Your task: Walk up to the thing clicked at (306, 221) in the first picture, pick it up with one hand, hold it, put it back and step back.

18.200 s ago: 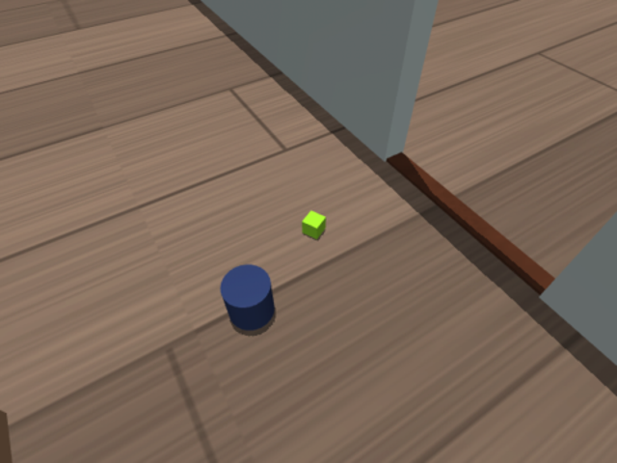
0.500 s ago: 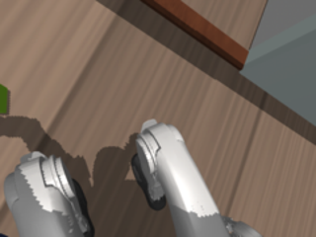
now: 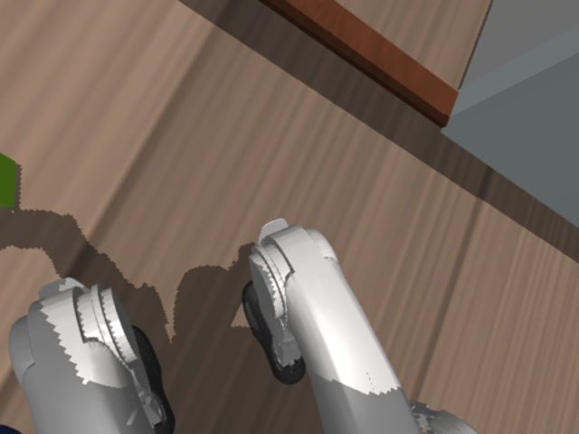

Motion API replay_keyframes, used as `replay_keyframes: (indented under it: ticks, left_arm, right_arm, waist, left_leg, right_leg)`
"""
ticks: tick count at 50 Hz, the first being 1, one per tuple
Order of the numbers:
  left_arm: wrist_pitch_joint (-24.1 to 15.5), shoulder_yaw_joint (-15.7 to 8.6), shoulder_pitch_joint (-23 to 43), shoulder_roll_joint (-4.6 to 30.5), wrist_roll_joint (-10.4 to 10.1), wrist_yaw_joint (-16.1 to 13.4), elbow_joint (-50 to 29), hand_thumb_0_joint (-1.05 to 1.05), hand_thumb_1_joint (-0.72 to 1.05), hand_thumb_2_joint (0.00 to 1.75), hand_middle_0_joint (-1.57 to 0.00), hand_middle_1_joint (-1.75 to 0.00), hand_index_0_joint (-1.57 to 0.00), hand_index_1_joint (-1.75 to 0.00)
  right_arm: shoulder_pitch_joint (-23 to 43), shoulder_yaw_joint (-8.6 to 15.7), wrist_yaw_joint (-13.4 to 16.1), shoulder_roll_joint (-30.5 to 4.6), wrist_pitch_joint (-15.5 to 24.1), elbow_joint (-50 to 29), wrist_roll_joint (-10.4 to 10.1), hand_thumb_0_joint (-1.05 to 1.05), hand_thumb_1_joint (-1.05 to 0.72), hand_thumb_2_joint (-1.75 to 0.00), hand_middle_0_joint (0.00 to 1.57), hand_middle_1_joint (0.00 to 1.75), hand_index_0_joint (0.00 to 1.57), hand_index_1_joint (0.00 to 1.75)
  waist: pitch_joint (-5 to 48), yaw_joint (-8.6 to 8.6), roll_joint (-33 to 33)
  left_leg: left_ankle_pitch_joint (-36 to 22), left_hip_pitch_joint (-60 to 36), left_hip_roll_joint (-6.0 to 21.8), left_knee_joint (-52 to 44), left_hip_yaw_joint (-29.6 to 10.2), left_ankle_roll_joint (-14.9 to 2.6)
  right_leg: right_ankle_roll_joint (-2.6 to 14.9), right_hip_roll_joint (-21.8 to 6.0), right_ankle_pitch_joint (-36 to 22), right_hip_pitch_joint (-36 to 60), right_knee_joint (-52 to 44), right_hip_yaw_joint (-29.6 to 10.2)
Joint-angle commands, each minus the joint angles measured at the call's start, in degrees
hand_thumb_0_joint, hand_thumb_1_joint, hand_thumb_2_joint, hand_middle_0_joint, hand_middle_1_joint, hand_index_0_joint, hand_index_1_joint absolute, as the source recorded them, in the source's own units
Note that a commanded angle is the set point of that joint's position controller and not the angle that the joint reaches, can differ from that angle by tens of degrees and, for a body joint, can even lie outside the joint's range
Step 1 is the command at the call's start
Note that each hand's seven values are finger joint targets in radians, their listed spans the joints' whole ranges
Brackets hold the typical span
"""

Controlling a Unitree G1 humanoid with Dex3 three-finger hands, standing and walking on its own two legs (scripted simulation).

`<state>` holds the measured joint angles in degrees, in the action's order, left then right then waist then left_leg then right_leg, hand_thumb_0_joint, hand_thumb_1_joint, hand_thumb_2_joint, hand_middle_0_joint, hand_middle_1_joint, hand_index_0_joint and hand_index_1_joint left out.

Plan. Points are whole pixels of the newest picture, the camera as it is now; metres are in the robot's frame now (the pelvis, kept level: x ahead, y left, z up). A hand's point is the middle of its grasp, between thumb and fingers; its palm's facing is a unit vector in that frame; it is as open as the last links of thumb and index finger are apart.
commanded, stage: rise first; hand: left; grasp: from above
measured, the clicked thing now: out of the picture +0.48 +0.32 -0.30
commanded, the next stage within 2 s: approach in 0.20 s
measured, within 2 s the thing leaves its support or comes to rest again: neither
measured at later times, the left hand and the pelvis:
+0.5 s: hand out of the picture +0.44 +0.33 -0.18, palm faces +0.02 -0.44 -0.90, open 12.1 cm; pelvis +0.00 +0.00 +0.00, yaw +1 degrees
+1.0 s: hand out of the picture +0.48 +0.29 -0.20, palm faces +0.02 -0.43 -0.90, open 13.3 cm; pelvis +0.00 +0.00 +0.00, yaw -2 degrees
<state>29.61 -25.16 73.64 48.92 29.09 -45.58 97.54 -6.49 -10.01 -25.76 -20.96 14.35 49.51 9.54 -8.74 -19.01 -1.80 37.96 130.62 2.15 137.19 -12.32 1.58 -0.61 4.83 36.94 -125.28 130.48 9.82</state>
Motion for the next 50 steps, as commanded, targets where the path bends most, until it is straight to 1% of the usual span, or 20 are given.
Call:
replay_keyframes:
  ticks: [1,3,4,5,6,9,10,13,16,18,19,22,28,30,34,37,42,43,46,50]
  left_arm:
    - [-0.3,2.0,16.3,12.0,1.2,-2.5,-5.8,0.00,-0.15,0.69,-0.50,-0.53,-0.45,-0.59]
    - [-0.5,1.4,15.4,13.1,1.7,-2.7,-5.1,0.00,-0.16,0.70,-0.48,-0.55,-0.43,-0.60]
    - [-0.4,2.3,16.2,11.9,1.7,-2.3,-5.2,0.00,-0.17,0.70,-0.47,-0.56,-0.43,-0.61]
    - [-0.5,1.8,15.2,12.0,1.5,-2.2,-3.9,0.00,-0.17,0.70,-0.47,-0.56,-0.42,-0.61]
    - [-0.5,2.6,16.4,12.5,1.8,-2.1,-4.8,0.00,-0.18,0.71,-0.46,-0.58,-0.41,-0.63]
    - [-0.8,2.3,16.4,11.7,2.1,-2.6,-4.2,0.00,-0.16,0.70,-0.48,-0.56,-0.43,-0.61]
    - [-0.8,3.1,17.3,11.3,1.7,-2.4,-5.0,0.00,-0.17,0.71,-0.47,-0.57,-0.42,-0.62]
    - [-1.0,2.6,16.8,11.0,0.8,-2.2,-4.6,0.00,-0.15,0.69,-0.48,-0.56,-0.43,-0.61]
    - [-0.7,2.9,17.5,12.4,1.3,-2.3,-4.9,0.00,-0.19,0.74,-0.42,-0.60,-0.38,-0.65]
    - [-0.8,3.4,18.3,11.9,2.0,-2.2,-4.8,0.00,-0.20,0.75,-0.41,-0.62,-0.37,-0.67]
    - [-0.9,3.2,18.5,11.9,2.3,-2.7,-4.3,0.00,-0.20,0.76,-0.42,-0.61,-0.37,-0.66]
    - [-0.9,4.3,21.5,10.5,1.3,-3.1,-4.2,0.00,-0.21,0.77,-0.42,-0.61,-0.37,-0.67]
    - [-0.7,5.8,25.6,9.7,0.8,-3.8,-1.2,0.00,-0.29,0.81,-0.36,-0.66,-0.31,-0.72]
    - [-0.6,5.9,26.8,11.1,1.2,-4.1,-1.2,0.00,-0.30,0.82,-0.36,-0.67,-0.31,-0.73]
    - [-0.1,5.7,27.1,14.0,2.1,-5.3,0.0,0.00,-0.36,0.85,-0.32,-0.71,-0.27,-0.77]
    - [0.9,4.1,27.0,17.5,2.4,-6.7,0.0,0.00,-0.38,0.86,-0.30,-0.74,-0.25,-0.79]
    - [2.2,3.6,23.8,18.5,2.9,-7.2,-1.9,0.00,-0.42,0.89,-0.26,-0.77,-0.22,-0.83]
    - [2.4,3.5,21.5,17.8,2.6,-7.0,-1.8,0.00,-0.41,0.89,-0.26,-0.78,-0.22,-0.83]
    - [2.5,3.4,18.5,15.8,-0.3,-6.2,-3.6,0.00,-0.38,0.86,-0.29,-0.75,-0.24,-0.80]
    - [2.0,2.0,18.3,14.4,-2.9,-6.0,-8.1,0.00,-0.33,0.83,-0.30,-0.73,-0.26,-0.78]
  right_arm:
    - [-15.3,3.7,-0.4,-17.1,-0.6,2.1,-0.2,0.00,-0.92,-0.90,0.20,0.30,0.20,0.30]
    - [-15.2,3.8,-0.3,-16.9,-0.6,2.4,-0.3,0.00,-0.92,-0.90,0.20,0.30,0.20,0.30]
    - [-15.4,3.4,-0.3,-16.5,-0.7,2.0,0.0,0.00,-0.92,-0.90,0.20,0.30,0.20,0.30]
    - [-15.2,3.3,-0.2,-16.7,-0.7,1.8,-0.1,0.00,-0.92,-0.90,0.20,0.30,0.20,0.30]
    - [-14.1,3.3,0.0,-16.8,-0.5,2.2,0.2,0.00,-0.92,-0.90,0.20,0.30,0.20,0.30]
    - [-14.9,3.9,0.0,-17.0,-0.5,2.6,0.0,0.00,-0.92,-0.90,0.20,0.30,0.20,0.30]
    - [-14.6,3.6,0.0,-16.6,-0.3,2.7,0.4,0.00,-0.92,-0.90,0.20,0.30,0.20,0.30]
    - [-15.4,3.3,-0.2,-16.7,-0.1,2.3,0.4,0.00,-0.92,-0.90,0.20,0.30,0.20,0.30]
    - [-13.9,3.7,0.0,-17.4,-0.1,2.8,0.0,0.00,-0.90,-0.90,0.20,0.30,0.20,0.30]
    - [-14.1,3.4,0.0,-17.2,0.0,2.6,0.3,0.00,-0.90,-0.90,0.20,0.30,0.20,0.30]
    - [-15.0,3.4,-0.1,-17.3,-0.2,2.5,0.2,0.00,-0.90,-0.90,0.20,0.30,0.20,0.30]
    - [-14.1,3.2,0.1,-17.6,0.2,3.4,1.0,0.00,-0.91,-0.90,0.20,0.30,0.20,0.30]
    - [-14.8,2.3,0.4,-18.9,0.4,4.3,2.0,0.00,-0.91,-0.90,0.20,0.30,0.20,0.30]
    - [-14.1,1.8,0.4,-18.9,0.5,4.1,2.0,0.00,-0.91,-0.90,0.20,0.30,0.20,0.30]
    - [-14.5,0.5,0.2,-19.2,0.1,2.1,2.2,0.00,-0.92,-0.90,0.20,0.30,0.20,0.30]
    - [-13.5,0.4,-0.2,-19.9,-0.5,0.1,2.0,0.00,-0.92,-0.90,0.20,0.30,0.20,0.30]
    - [-12.7,0.9,-1.1,-20.2,-1.4,-2.5,1.5,0.00,-0.92,-0.90,0.20,0.30,0.20,0.30]
    - [-13.5,0.8,-1.4,-19.8,-1.6,-3.5,1.2,0.00,-0.92,-0.90,0.20,0.30,0.20,0.30]
    - [-13.3,1.4,-1.7,-19.5,-1.7,-2.7,0.4,0.00,-0.92,-0.90,0.20,0.30,0.20,0.30]
    - [-14.7,2.2,-2.5,-19.1,-1.8,-2.1,-0.2,0.00,-0.91,-0.90,0.20,0.30,0.20,0.30]
  waist:
    - [42.7,-3.00,21.2]
    - [42.0,-2.31,21.1]
    - [41.8,-2.95,21.4]
    - [42.0,-2.52,21.3]
    - [41.1,-3.04,21.8]
    - [40.7,-2.98,22.2]
    - [39.9,-3.71,21.1]
    - [41.3,-3.96,20.6]
    - [40.7,-3.21,22.1]
    - [40.3,-4.15,21.1]
    - [41.5,-3.95,21.6]
    - [38.9,-6.03,21.2]
    - [38.2,-9.00,21.7]
    - [38.0,-9.18,21.9]
    - [40.6,-8.97,21.7]
    - [41.4,-8.27,21.7]
    - [38.9,-7.75,23.7]
    - [39.4,-7.17,23.6]
    - [38.9,-6.58,22.4]
    - [40.7,-5.79,21.7]
  left_leg:
    - [-8.3,-27.0,1.1,-11.9,4.6,-2.59]
    - [-7.1,-27.2,1.1,-12.8,4.1,-2.51]
    - [-8.0,-27.9,1.1,-12.7,4.3,-2.27]
    - [-8.0,-28.4,1.3,-12.9,3.8,-2.16]
    - [-7.2,-28.9,1.2,-13.2,3.7,-2.18]
    - [-6.0,-28.3,1.2,-13.2,3.9,-2.27]
    - [-6.0,-27.7,0.9,-13.0,4.2,-2.40]
    - [-8.1,-28.0,1.0,-12.4,4.4,-2.39]
    - [-5.5,-28.5,1.1,-13.1,3.7,-2.35]
    - [-5.5,-28.4,1.0,-13.2,3.7,-2.29]
    - [-6.0,-28.8,1.2,-13.4,3.5,-2.19]
    - [-4.8,-28.8,1.0,-13.3,3.3,-2.19]
    - [-5.2,-29.7,0.9,-12.6,2.9,-2.29]
    - [-5.2,-28.4,0.7,-12.4,3.0,-2.52]
    - [-8.0,-26.9,0.7,-11.0,4.1,-2.83]
    - [-9.4,-26.1,0.8,-10.4,4.1,-3.17]
    - [-9.2,-28.0,1.3,-11.7,2.8,-2.87]
    - [-9.5,-27.6,1.3,-11.5,3.1,-2.85]
    - [-7.6,-25.2,1.3,-11.0,3.4,-3.13]
    - [-8.0,-24.6,1.3,-10.6,3.9,-3.10]
  right_leg:
    - [-0.05,0.2,-14.5,23.3,-14.5,2.1]
    - [0.17,0.0,-12.9,22.4,-14.4,2.5]
    - [0.27,0.0,-13.9,22.2,-13.8,2.6]
    - [0.47,0.2,-13.7,21.6,-13.7,2.7]
    - [0.39,-0.1,-13.2,20.9,-13.6,3.0]
    - [0.56,0.1,-12.0,20.5,-14.2,2.7]
    - [0.25,0.0,-12.0,21.1,-14.3,2.6]
    - [0.07,0.1,-14.0,22.4,-14.4,2.3]
    - [0.35,-0.3,-11.5,20.1,-14.1,2.8]
    - [0.22,-0.3,-11.6,20.4,-14.2,2.9]
    - [0.46,0.0,-12.0,20.9,-14.2,2.8]
    - [0.14,-0.4,-11.2,19.9,-14.1,3.3]
    - [-0.21,-0.5,-12.1,20.2,-14.9,3.4]
    - [-0.41,-0.6,-12.3,21.0,-15.2,3.3]
    - [-1.07,0.1,-15.9,26.1,-15.7,2.6]
    - [-1.61,0.0,-18.4,28.1,-15.2,3.1]
    - [-1.53,-0.2,-18.3,26.0,-13.8,4.9]
    - [-1.47,0.3,-18.4,27.0,-14.0,4.7]
    - [-1.73,0.8,-15.8,27.1,-15.2,4.0]
    - [-1.69,0.8,-15.3,27.6,-15.7,3.2]
